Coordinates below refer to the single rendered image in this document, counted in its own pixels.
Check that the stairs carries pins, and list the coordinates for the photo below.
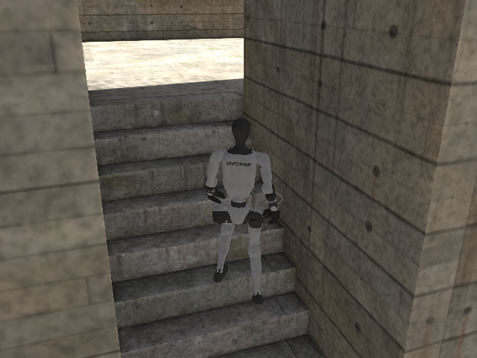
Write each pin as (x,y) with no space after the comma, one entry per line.
(162,242)

